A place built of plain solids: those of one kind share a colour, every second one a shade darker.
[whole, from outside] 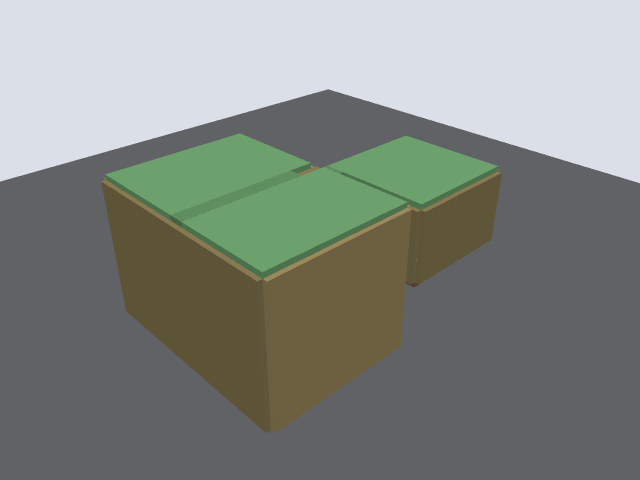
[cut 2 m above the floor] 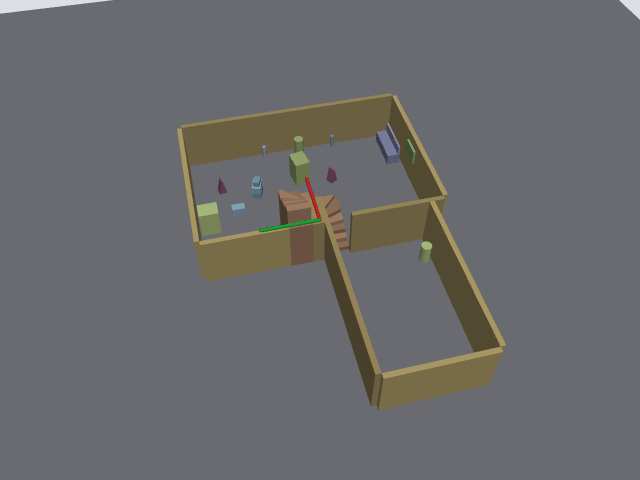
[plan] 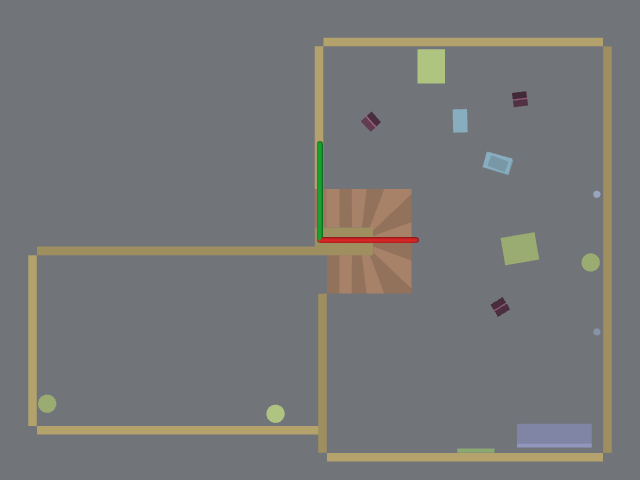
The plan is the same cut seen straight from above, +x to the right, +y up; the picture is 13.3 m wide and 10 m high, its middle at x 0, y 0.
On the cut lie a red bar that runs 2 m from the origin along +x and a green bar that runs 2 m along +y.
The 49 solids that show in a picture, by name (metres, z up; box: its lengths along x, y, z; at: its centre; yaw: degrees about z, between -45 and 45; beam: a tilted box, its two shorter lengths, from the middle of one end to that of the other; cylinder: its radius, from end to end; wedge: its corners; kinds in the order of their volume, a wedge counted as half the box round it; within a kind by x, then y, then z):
{
 "wall_1": {"box": [0.18, 3.56, 2.56], "at": [-5.99, -2.1, 1.23]},
 "wall_2": {"box": [5.86, 0.18, 2.56], "at": [-2.97, -3.96, 1.23]},
 "wall_3": {"box": [5.86, 0.18, 2.56], "at": [-2.97, -0.23, 1.23]},
 "wall_4": {"box": [4.3, 0.18, 2.7], "at": [-2.26, 4.52, 4.11]},
 "wall_5": {"box": [0.18, 2.97, 5.52], "at": [-0.02, 2.55, 2.71]},
 "wall_6": {"box": [0.18, 0.4, 2.7], "at": [-0.02, 4.23, 4.11]},
 "wall_7": {"box": [0.18, 3.32, 5.52], "at": [0.05, -2.78, 2.71]},
 "wall_8": {"box": [1.22, 0.58, 5.77], "at": [0.5, -0.03, 2.58]},
 "wall_9": {"box": [5.83, 0.18, 5.52], "at": [2.98, 4.12, 2.71]},
 "wall_10": {"box": [5.76, 0.18, 5.52], "at": [3.02, -4.52, 2.71]},
 "wall_11": {"box": [0.18, 8.47, 5.52], "at": [5.99, -0.2, 2.71]},
 "roof_1": {"box": [4.3, 4.17, 0.2], "at": [-2.26, 2.35, 5.57]},
 "roof_2": {"box": [0.18, 0.8, 0.2], "at": [-0.02, 0.66, 5.57]},
 "roof_3": {"box": [5.83, 3.77, 0.2], "at": [2.98, 2.15, 5.57]},
 "roof_4": {"box": [5.76, 4.12, 0.2], "at": [3.02, -2.38, 5.57]},
 "roof_5": {"box": [4.79, 0.58, 0.2], "at": [3.5, -0.03, 5.57]},
 "floor_1": {"box": [4.3, 4.17, 0.21], "at": [-2.26, 2.35, 2.66]},
 "floor_2": {"box": [0.26, 0.8, 2.81], "at": [0.02, 0.66, 1.36]},
 "tread_1": {"wedge": [[0.14, 0.26, -0.05], [0.14, 0.26, 2.58], [0.14, 1.06, -0.05], [0.14, 1.06, 2.58], [0.41, 0.26, -0.05], [0.41, 0.26, 2.58], [0.41, 1.06, -0.05], [0.41, 1.06, 2.58]]},
 "tread_2": {"wedge": [[0.15, -1.12, -0.05], [0.15, -1.12, 0.18], [0.15, -0.32, -0.05], [0.15, -0.32, 0.18], [0.41, -1.12, -0.05], [0.41, -1.12, 0.19], [0.41, -0.32, -0.05], [0.41, -0.32, 0.18]]},
 "tread_3": {"wedge": [[0.4, 0.26, -0.05], [0.4, 0.26, 2.4], [0.4, 1.06, -0.05], [0.4, 1.06, 2.4], [0.66, 0.26, -0.05], [0.66, 0.26, 2.4], [0.66, 1.06, -0.05], [0.66, 1.06, 2.4]]},
 "tread_4": {"wedge": [[0.41, -1.12, -0.05], [0.41, -1.12, 0.37], [0.41, -0.32, -0.05], [0.41, -0.32, 0.37], [0.67, -1.12, -0.05], [0.67, -1.12, 0.37], [0.67, -0.32, -0.05], [0.67, -0.32, 0.37]]},
 "tread_5": {"wedge": [[0.66, -1.12, -0.05], [0.66, -1.12, 0.55], [0.66, -0.32, -0.05], [0.66, -0.32, 0.55], [0.87, -0.32, -0.05], [0.87, -0.32, 0.55], [0.97, -1.12, -0.05], [0.97, -1.12, 0.55]]},
 "tread_6": {"wedge": [[0.66, 0.26, -0.05], [0.66, 0.26, 2.21], [0.66, 1.06, -0.05], [0.66, 1.06, 2.21], [0.87, 0.26, -0.05], [0.87, 0.26, 2.21], [0.97, 1.06, -0.05], [0.97, 1.06, 2.21]]},
 "tread_7": {"wedge": [[0.87, -0.32, -0.05], [0.87, -0.32, 0.74], [0.97, -1.12, -0.05], [0.97, -1.12, 0.74], [1.04, -0.32, -0.05], [1.04, -0.32, 0.74], [1.34, -1.12, -0.05], [1.34, -1.12, 0.74]]},
 "tread_8": {"wedge": [[0.87, 0.26, -0.05], [0.87, 0.26, 2.03], [0.97, 1.06, -0.05], [0.97, 1.06, 2.03], [1.04, 0.26, -0.05], [1.04, 0.26, 2.03], [1.34, 1.06, -0.05], [1.34, 1.06, 2.03]]},
 "tread_9": {"wedge": [[0.95, 0.06, -0.05], [0.95, 0.06, 1.84], [1.34, 1.06, -0.05], [1.34, 1.06, 1.84], [1.91, 0.96, -0.05], [1.91, 0.96, 1.84], [1.91, 1.06, -0.05], [1.91, 1.06, 1.84]]},
 "tread_10": {"wedge": [[0.96, -0.11, -0.05], [0.96, -0.11, 0.92], [1.34, -1.12, -0.05], [1.34, -1.12, 0.92], [1.91, -1.12, -0.05], [1.91, -1.12, 0.92], [1.91, -1.01, -0.05], [1.91, -1.01, 0.92]]},
 "tread_11": {"wedge": [[1.11, -0.25, -0.05], [1.11, -0.25, 1.11], [1.11, -0.13, -0.05], [1.11, -0.13, 1.11], [1.91, -1.01, -0.05], [1.91, -1.01, 1.11], [1.91, -0.42, -0.05], [1.91, -0.42, 1.11]]},
 "tread_12": {"wedge": [[1.11, -0.14, -0.05], [1.11, -0.14, 1.29], [1.11, -0.02, -0.05], [1.11, -0.02, 1.29], [1.91, -0.43, -0.05], [1.91, -0.43, 1.29], [1.91, -0.02, -0.05], [1.91, -0.02, 1.29]]},
 "tread_13": {"wedge": [[1.11, -0.03, -0.05], [1.11, -0.03, 1.47], [1.11, 0.09, -0.05], [1.11, 0.09, 1.48], [1.91, -0.03, -0.05], [1.91, -0.03, 1.47], [1.91, 0.38, -0.05], [1.91, 0.38, 1.48]]},
 "tread_14": {"wedge": [[1.11, 0.08, -0.05], [1.11, 0.08, 1.66], [1.11, 0.2, -0.05], [1.11, 0.2, 1.66], [1.91, 0.37, -0.05], [1.91, 0.37, 1.66], [1.91, 0.96, -0.05], [1.91, 0.96, 1.66]]},
 "bin_1": {"cylinder": 0.19, "from": [-5.68, -3.41, 0.0], "to": [-5.68, -3.41, 0.75]},
 "bin_2": {"cylinder": 0.19, "from": [-0.93, -3.62, 0.0], "to": [-0.93, -3.62, 0.75]},
 "bin_3": {"box": [0.58, 0.72, 1.11], "at": [2.32, 3.62, 0.51]},
 "bin_4": {"box": [0.72, 0.58, 1.11], "at": [4.16, -0.18, 0.51], "yaw": 9.8},
 "bin_5": {"cylinder": 0.19, "from": [5.64, -0.47, 0.0], "to": [5.64, -0.47, 0.75]},
 "seats_1": {"box": [1.56, 0.08, 0.38], "at": [4.88, -4.29, 0.63]},
 "seats_2": {"box": [1.56, 0.5, 0.49], "at": [4.88, -4.08, 0.2]},
 "carton_1": {"box": [0.3, 0.49, 0.34], "at": [2.92, 2.48, 0.12], "yaw": 1.5},
 "carton_2": {"box": [0.56, 0.34, 0.28], "at": [3.7, 1.61, 0.42], "yaw": -15.6},
 "carton_3": {"box": [0.39, 0.24, 0.2], "at": [3.71, 1.59, 0.66], "yaw": -20.6},
 "carton_4": {"box": [0.56, 0.34, 0.33], "at": [3.72, 1.59, 0.11], "yaw": -17.7},
 "sign_1": {"wedge": [[0.85, 2.47, 0.0], [0.95, 2.56, 0.62], [0.97, 2.58, 0.62], [1.05, 2.25, 0.0], [1.07, 2.68, 0.0], [1.15, 2.34, 0.62], [1.18, 2.36, 0.62], [1.27, 2.46, 0.0]]},
 "sign_2": {"wedge": [[3.55, -1.35, 0.0], [3.62, -1.46, 0.62], [3.64, -1.49, 0.62], [3.71, -1.6, 0.0], [3.81, -1.19, 0.0], [3.88, -1.3, 0.62], [3.89, -1.33, 0.62], [3.96, -1.44, 0.0]]},
 "sign_3": {"wedge": [[4.0, 3.06, 0.0], [4.02, 2.9, 0.62], [4.02, 2.93, 0.62], [4.04, 2.77, 0.0], [4.3, 3.1, 0.0], [4.31, 2.97, 0.62], [4.32, 2.94, 0.62], [4.34, 2.8, 0.0]]},
 "cabinet_1": {"box": [0.78, 0.09, 0.57], "at": [3.25, -4.39, 1.34]},
 "extinguisher_1": {"cylinder": 0.07, "from": [5.77, -1.91, 0.0], "to": [5.77, -1.91, 0.52]},
 "extinguisher_2": {"cylinder": 0.07, "from": [5.77, 0.95, 0.0], "to": [5.77, 0.95, 0.52]}
}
